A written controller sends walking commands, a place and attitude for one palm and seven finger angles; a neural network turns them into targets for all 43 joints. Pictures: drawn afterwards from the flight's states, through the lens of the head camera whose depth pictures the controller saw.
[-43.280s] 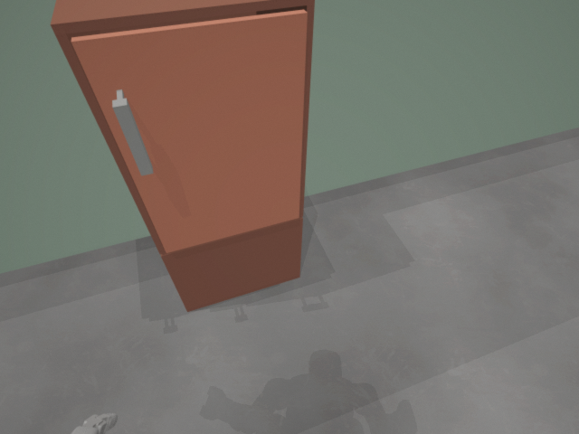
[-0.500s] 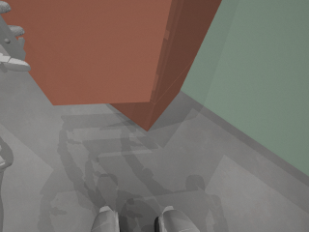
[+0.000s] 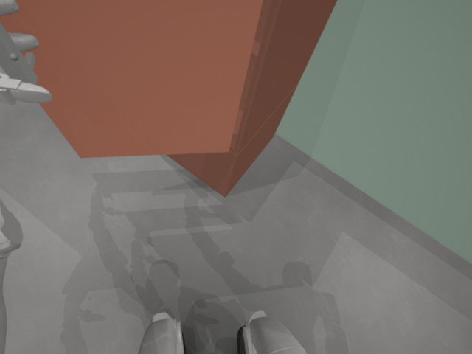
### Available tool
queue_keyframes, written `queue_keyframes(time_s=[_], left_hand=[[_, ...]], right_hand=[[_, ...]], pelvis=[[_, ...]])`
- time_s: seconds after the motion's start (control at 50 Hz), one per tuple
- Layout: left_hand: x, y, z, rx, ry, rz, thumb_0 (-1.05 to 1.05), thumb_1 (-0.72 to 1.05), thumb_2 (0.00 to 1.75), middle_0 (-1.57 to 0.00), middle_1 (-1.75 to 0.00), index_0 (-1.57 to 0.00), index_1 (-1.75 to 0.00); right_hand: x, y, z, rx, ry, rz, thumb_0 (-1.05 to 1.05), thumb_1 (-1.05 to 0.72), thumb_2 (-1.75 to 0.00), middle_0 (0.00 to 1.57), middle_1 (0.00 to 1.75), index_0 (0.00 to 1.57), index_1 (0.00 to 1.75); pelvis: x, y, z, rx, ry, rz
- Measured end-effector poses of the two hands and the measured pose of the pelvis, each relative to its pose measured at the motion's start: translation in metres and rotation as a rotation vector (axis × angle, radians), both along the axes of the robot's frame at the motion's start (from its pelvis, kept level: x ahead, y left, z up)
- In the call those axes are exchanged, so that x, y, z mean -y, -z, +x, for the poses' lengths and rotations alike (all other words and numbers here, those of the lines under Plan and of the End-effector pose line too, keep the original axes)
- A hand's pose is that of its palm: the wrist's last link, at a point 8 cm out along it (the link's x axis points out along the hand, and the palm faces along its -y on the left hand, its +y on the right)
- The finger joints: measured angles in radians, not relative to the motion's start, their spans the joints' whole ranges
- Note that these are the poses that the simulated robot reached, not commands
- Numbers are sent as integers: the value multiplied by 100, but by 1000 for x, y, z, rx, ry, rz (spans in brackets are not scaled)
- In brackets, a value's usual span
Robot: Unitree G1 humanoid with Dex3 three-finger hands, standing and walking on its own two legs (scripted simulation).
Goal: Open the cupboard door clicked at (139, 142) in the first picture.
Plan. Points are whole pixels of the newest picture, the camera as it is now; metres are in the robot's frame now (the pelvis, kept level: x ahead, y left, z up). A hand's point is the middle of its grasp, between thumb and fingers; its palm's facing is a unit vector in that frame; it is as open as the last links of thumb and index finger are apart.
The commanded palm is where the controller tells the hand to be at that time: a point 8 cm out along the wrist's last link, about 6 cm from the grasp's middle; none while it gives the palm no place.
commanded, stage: close the thumb around the handle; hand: left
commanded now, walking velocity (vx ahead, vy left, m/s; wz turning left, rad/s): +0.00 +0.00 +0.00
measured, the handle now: (0, 29) +0.59 +0.28 +0.12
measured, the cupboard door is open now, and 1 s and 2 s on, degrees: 42 43 85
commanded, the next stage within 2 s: pull the door open along its arc in 0.64 s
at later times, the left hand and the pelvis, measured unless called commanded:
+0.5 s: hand (11, 55) +0.54 +0.26 +0.12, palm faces +0.01 -1.00 +0.01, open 6.4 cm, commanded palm +0.53 +0.29 +0.11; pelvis +0.00 +0.00 +0.00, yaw +0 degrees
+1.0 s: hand (16, 61) +0.53 +0.25 +0.11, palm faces +0.01 -1.00 +0.01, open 5.6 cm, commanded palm +0.50 +0.29 +0.11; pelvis +0.01 +0.00 +0.01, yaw -1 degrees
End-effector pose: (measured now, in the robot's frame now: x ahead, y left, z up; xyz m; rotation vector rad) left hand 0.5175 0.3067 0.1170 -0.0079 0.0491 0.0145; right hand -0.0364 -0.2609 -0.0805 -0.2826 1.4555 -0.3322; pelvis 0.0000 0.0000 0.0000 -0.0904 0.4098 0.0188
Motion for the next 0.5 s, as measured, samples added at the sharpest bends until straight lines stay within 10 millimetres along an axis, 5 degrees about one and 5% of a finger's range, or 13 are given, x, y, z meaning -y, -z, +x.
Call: queue_keyframes(time_s=[0.18,0.5], left_hand=[[0,-2,0,8,-2,3,-1,-24,41,-32,-123,-32,-123],[-4,1,4,3,4,-3,0,59,76,-37,-132,-38,-131]], right_hand=[[-3,-2,-7,-19,18,9,0,-90,-90,21,30,20,30],[-1,-2,-4,-27,12,0,0,-90,-90,21,30,20,30]], pelvis=[[-1,-2,3,3,4,0],[0,-1,3,-6,5,-1]])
